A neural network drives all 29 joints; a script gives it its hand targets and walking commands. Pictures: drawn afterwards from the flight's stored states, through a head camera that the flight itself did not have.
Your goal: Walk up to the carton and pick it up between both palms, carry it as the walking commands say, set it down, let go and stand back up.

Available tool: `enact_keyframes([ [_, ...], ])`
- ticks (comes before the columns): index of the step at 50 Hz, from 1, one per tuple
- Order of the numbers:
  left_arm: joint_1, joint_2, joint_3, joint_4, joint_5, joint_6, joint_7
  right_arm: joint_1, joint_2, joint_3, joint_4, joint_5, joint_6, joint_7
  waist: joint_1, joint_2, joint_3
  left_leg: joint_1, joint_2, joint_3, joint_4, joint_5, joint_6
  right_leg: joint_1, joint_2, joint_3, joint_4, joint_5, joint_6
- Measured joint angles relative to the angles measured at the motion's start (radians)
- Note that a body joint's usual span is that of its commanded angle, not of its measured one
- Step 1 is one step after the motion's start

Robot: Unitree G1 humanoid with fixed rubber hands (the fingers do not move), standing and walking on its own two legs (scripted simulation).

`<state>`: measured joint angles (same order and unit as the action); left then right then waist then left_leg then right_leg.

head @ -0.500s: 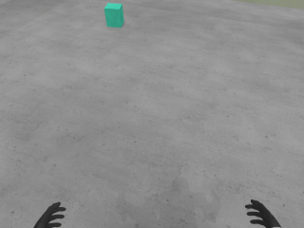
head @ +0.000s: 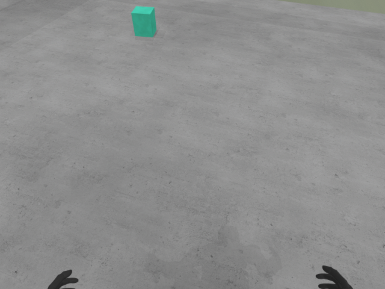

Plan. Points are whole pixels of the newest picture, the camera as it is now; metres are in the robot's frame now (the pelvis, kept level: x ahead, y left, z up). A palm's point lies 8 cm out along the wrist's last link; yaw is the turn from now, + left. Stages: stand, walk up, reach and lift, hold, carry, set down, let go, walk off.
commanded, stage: stand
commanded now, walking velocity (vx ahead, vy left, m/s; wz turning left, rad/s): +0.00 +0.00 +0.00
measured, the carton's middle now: (144, 21) +2.84 +0.50 -0.66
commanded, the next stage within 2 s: walk up in 0.06 s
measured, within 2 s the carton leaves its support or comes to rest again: neither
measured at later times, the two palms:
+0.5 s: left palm out of the picture +0.09 +0.40 -0.08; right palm (336, 243) +0.21 -0.30 -0.05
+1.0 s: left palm (16, 184) +0.40 +0.51 -0.11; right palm (266, 188) +0.35 -0.18 -0.06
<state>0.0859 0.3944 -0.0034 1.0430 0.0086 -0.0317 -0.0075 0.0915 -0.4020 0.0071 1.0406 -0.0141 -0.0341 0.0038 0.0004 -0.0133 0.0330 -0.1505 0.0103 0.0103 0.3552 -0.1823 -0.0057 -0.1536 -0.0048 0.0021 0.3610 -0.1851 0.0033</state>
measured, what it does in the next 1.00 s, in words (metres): walks ahead: left foot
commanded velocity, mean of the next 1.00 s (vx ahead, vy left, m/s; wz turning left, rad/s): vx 0.00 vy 0.00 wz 0.00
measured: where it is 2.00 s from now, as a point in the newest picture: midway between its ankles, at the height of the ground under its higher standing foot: (142, 162)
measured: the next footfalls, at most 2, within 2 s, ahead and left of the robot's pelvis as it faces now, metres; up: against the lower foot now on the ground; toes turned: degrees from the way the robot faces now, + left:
left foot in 0.62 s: +0.17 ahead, +0.23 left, +0.00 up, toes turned +14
right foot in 1.08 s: +0.57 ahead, +0.11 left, +0.00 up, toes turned +4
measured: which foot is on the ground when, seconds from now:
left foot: down 0.00-0.30, up 0.32-0.60, down 0.62-1.00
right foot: down 0.00-0.62, up 0.64-1.00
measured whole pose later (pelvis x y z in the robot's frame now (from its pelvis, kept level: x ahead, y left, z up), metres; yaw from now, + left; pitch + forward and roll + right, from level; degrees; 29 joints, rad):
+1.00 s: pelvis +0.29 +0.17 -0.01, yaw +9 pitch +2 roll +0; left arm 0.09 0.50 0.03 0.90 0.00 -0.04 -0.14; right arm 0.41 -0.50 -0.06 0.89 -0.02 -0.13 0.07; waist -0.05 -0.08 0.00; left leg 0.13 -0.05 0.08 0.15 -0.31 0.05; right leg -0.59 -0.08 -0.06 0.56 0.01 -0.01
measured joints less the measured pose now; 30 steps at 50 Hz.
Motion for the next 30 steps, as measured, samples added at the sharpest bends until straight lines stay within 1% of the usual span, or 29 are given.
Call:
enact_keyframes([
  [13, 0.001, 0.001, 0.0, 0.021, -0.001, 0.008, 0.004, -0.003, 0.004, -0.001, 0.026, -0.001, 0.003, -0.001, -0.001, -0.006, 0.001, 0.011, -0.001, -0.002, -0.022, 0.01, -0.001, 0.01, -0.001, -0.002, -0.018, 0.007, 0.0],
  [14, 0.011, 0.001, 0.011, 0.01, 0.005, 0.002, -0.008, 0.006, 0.003, -0.01, 0.017, -0.009, 0.002, 0.014, -0.004, -0.005, -0.009, -0.008, -0.001, -0.004, 0.009, -0.043, 0.011, -0.002, -0.001, -0.006, 0.003, -0.037, -0.009],
  [16, 0.038, 0.01, 0.032, -0.021, 0.016, -0.018, -0.034, 0.035, -0.016, -0.031, -0.013, -0.026, 0.001, 0.051, -0.009, 0.005, -0.04, -0.067, 0.005, -0.006, 0.114, -0.193, 0.032, -0.023, 0.003, -0.022, 0.039, -0.166, -0.036],
  [17, 0.045, 0.02, 0.042, -0.037, 0.018, -0.028, -0.041, 0.045, -0.029, -0.042, -0.028, -0.033, 0.003, 0.064, -0.012, 0.007, -0.048, -0.114, 0.007, 0.001, 0.195, -0.2, 0.034, -0.026, 0.001, -0.033, 0.039, -0.194, -0.049],
  [19, 0.052, 0.049, 0.054, -0.071, 0.016, -0.047, -0.048, 0.046, -0.056, -0.061, -0.056, -0.035, 0.003, 0.085, -0.007, 0.002, -0.038, -0.205, 0.014, 0.011, 0.34, -0.182, 0.026, -0.015, -0.012, -0.051, 0.013, -0.174, -0.067],
  [21, 0.063, 0.083, 0.064, -0.095, 0.018, -0.061, -0.052, 0.031, -0.083, -0.08, -0.082, -0.032, -0.003, 0.105, 0.001, -0.001, -0.021, -0.278, 0.037, 0.012, 0.403, -0.183, 0.016, 0.005, -0.024, -0.064, -0.018, -0.154, -0.077],
  [23, 0.074, 0.119, 0.074, -0.105, 0.021, -0.065, -0.057, 0.013, -0.105, -0.094, -0.106, -0.026, -0.007, 0.126, 0.01, -0.008, -0.011, -0.324, 0.059, 0.013, 0.393, -0.176, 0.008, 0.031, -0.042, -0.077, -0.04, -0.145, -0.078],
  [25, 0.086, 0.155, 0.083, -0.11, 0.02, -0.064, -0.062, 0.0, -0.118, -0.105, -0.123, -0.015, -0.007, 0.143, 0.021, -0.019, -0.012, -0.335, 0.076, 0.02, 0.344, -0.147, 0.001, 0.063, -0.062, -0.088, -0.052, -0.134, -0.07],
  [28, 0.105, 0.194, 0.088, -0.111, 0.017, -0.06, -0.068, -0.006, -0.127, -0.116, -0.142, -0.005, -0.004, 0.156, 0.041, -0.025, -0.046, -0.309, 0.09, 0.038, 0.278, -0.075, -0.003, 0.109, -0.088, -0.101, -0.047, -0.125, -0.053],
  [30, 0.111, 0.208, 0.088, -0.109, 0.015, -0.056, -0.071, 0.001, -0.131, -0.117, -0.151, 0.001, -0.011, 0.157, 0.052, -0.023, -0.081, -0.264, 0.089, 0.052, 0.229, -0.049, 0.0, 0.125, -0.105, -0.109, -0.008, -0.156, -0.042],
])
